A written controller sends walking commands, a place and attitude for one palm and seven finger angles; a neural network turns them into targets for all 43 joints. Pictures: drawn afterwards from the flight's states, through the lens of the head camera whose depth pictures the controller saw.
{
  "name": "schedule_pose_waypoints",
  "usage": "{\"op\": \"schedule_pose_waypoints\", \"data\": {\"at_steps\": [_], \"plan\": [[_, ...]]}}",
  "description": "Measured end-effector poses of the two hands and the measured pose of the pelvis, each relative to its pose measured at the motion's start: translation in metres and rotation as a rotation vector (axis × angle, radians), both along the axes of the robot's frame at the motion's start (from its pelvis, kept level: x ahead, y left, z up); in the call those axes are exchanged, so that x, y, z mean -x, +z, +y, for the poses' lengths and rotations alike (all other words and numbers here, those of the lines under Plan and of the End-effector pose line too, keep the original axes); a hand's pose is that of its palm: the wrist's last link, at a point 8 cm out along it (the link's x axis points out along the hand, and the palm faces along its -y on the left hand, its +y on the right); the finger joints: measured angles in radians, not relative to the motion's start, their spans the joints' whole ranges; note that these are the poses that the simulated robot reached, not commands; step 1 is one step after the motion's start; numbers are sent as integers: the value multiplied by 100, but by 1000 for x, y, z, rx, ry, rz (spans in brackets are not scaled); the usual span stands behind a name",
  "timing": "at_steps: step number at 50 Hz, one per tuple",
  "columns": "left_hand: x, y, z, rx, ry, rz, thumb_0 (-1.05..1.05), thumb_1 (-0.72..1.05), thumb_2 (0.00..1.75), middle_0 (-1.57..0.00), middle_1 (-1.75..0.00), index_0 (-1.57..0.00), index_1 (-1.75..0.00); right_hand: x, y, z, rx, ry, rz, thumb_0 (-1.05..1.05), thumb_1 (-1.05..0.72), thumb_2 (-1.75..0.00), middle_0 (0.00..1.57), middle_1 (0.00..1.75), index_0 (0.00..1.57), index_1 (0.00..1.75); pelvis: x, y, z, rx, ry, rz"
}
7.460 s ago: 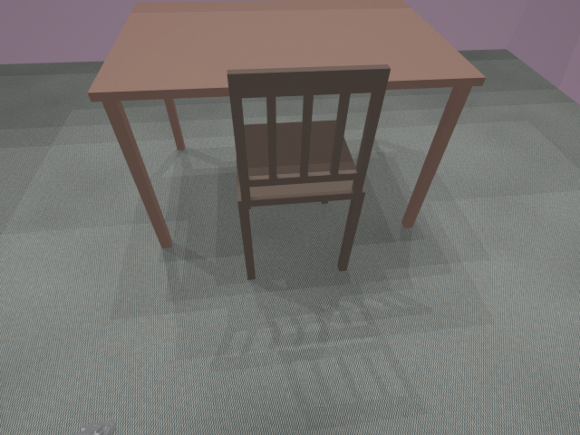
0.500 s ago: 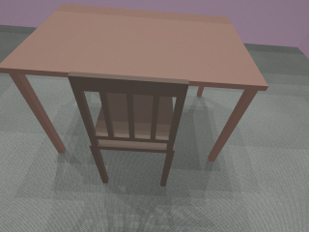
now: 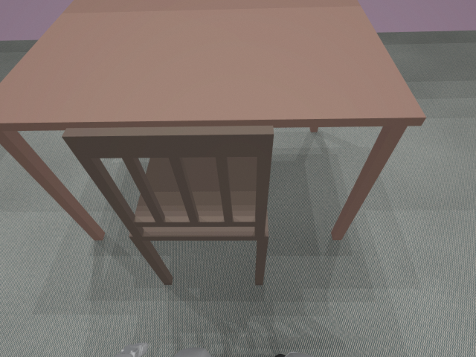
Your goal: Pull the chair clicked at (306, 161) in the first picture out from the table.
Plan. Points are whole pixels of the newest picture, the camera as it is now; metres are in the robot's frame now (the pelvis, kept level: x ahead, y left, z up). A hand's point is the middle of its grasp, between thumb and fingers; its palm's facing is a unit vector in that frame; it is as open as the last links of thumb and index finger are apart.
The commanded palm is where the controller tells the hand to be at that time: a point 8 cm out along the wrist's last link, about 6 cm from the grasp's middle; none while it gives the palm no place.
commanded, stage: come to a stop and stand still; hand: left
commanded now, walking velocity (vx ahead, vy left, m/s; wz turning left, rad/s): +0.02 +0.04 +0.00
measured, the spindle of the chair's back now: (185, 191) +0.48 +0.15 -0.09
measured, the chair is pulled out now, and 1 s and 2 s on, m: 0.00 0.00 0.00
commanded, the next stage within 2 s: look again from close up in 0.78 s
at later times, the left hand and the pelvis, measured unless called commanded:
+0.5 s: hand out of the picture -0.08 +0.26 -0.16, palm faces +0.04 -0.96 -0.26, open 7.4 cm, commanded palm none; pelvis -0.08 +0.07 +0.00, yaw +0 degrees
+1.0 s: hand out of the picture -0.09 +0.24 -0.17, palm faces +0.02 -0.98 -0.17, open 7.4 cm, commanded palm none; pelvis -0.09 +0.08 +0.00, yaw +0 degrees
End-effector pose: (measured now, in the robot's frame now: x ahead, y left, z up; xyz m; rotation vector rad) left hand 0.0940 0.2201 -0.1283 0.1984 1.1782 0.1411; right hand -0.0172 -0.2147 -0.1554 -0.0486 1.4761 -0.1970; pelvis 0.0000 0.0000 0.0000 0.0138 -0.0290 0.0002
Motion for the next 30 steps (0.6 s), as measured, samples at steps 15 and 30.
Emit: {"op": "schedule_pose_waypoints", "data": {"at_steps": [15,30], "plan": [[97,-2,86,-53,53,39,0,91,89,-20,-30,-20,-30,-30,12,41,46,74,-351,1,-90,-90,20,30,19,30,44,-8,58,0,-30,-46],[180,-10,83,27,68,164,1,90,89,-20,-30,-20,-30,51,13,62,50,90,-182,0,-91,-90,20,30,20,30,81,-1,80,15,-1,-18]]}}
